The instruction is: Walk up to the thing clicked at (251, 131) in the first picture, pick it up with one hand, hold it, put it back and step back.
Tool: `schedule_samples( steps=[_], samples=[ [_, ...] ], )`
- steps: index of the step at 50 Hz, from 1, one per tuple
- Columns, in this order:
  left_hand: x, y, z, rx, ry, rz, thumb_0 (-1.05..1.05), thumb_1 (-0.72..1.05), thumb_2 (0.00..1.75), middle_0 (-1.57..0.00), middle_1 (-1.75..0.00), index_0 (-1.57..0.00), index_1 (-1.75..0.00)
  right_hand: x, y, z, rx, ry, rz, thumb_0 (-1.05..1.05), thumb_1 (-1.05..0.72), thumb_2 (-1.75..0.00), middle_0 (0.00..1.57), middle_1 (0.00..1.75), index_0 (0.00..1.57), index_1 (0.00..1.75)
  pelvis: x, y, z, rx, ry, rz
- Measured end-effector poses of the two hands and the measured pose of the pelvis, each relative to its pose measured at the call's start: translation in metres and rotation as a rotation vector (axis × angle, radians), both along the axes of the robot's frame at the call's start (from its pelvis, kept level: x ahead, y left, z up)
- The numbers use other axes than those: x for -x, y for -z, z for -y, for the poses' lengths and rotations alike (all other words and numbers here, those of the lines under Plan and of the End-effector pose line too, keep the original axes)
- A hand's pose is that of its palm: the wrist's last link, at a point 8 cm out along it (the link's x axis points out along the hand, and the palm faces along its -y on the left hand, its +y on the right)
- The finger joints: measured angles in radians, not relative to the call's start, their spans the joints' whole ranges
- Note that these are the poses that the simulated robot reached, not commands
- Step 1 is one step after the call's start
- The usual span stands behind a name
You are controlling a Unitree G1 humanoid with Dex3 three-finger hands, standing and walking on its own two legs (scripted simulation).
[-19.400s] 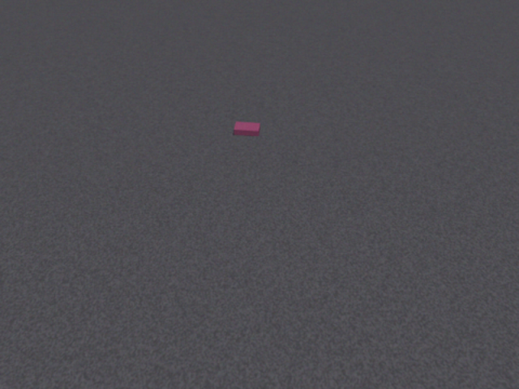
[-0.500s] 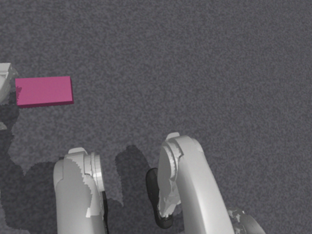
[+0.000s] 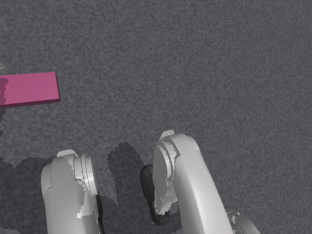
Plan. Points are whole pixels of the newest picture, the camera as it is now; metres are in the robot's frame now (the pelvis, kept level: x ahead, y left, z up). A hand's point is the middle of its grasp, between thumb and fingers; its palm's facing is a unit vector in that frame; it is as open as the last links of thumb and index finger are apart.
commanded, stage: rise first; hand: left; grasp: from above
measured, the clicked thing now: (29, 89) +0.51 +0.28 -0.31
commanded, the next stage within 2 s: approach in 1.46 s
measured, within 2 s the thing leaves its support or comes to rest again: neither
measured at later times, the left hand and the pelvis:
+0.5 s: hand out of the picture +0.45 +0.33 -0.20, palm faces -0.46 -0.06 -0.89, open 14.2 cm; pelvis +0.00 +0.00 -0.01, yaw -1 degrees
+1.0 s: hand out of the picture +0.46 +0.32 -0.21, palm faces -0.47 -0.06 -0.88, open 14.2 cm; pelvis -0.01 +0.00 -0.01, yaw -1 degrees
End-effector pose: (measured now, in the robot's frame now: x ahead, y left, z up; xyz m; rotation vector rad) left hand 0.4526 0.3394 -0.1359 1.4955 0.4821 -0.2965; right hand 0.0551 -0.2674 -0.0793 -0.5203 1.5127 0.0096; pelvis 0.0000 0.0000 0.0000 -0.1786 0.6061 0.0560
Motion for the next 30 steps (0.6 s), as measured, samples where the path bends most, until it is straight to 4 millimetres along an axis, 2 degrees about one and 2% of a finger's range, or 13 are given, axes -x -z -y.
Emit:
schedule_samples(
  steps=[14, 30],
  samples=[
    [-0.004, 0.004, 0.007, 0.007, 0.01, 0.012, 0.0, -0.55, 1.02, -0.09, -0.98, -0.08, -0.99, 0.002, -0.001, 0.0, -0.001, -0.011, 0.013, 0.0, -0.92, -0.9, 0.2, 0.3, 0.2, 0.3, 0.002, 0.003, 0.0, 0.007, 0.003, 0.013],
    [-0.01, 0.011, 0.015, -0.003, 0.01, 0.015, 0.0, -0.55, 1.02, -0.08, -0.99, -0.08, -1.0, 0.019, -0.004, -0.005, -0.004, 0.005, 0.012, 0.0, -0.91, -0.9, 0.2, 0.3, 0.2, 0.3, 0.005, 0.007, 0.0, 0.011, 0.008, 0.025]
  ],
)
